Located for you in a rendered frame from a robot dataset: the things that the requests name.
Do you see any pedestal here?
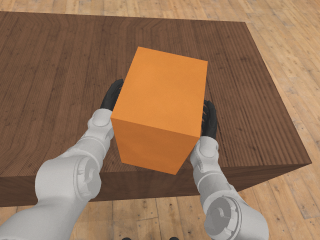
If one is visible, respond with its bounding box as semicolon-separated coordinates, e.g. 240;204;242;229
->
0;11;312;208

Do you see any robot left hand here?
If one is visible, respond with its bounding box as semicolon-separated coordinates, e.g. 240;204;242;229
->
100;79;124;111

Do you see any robot right upper arm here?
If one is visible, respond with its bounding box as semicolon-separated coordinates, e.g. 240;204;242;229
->
204;196;269;240

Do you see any robot left upper arm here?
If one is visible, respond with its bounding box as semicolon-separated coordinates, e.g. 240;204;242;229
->
0;155;102;240

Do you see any right robot forearm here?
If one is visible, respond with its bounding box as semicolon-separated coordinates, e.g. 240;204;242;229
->
190;136;250;215

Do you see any robot right hand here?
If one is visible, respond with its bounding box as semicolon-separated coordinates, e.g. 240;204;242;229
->
201;100;217;140

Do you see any carton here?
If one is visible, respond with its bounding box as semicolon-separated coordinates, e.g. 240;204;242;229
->
110;46;208;175

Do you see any left robot forearm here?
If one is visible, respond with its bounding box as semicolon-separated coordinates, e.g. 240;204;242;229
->
35;108;114;196

